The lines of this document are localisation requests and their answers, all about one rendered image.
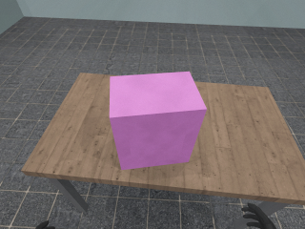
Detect table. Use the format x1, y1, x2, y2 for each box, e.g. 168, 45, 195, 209
21, 73, 305, 229

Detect robot right hand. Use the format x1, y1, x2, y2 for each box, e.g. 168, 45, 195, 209
241, 202, 276, 229

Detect carton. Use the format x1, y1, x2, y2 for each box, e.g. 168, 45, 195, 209
109, 72, 207, 170

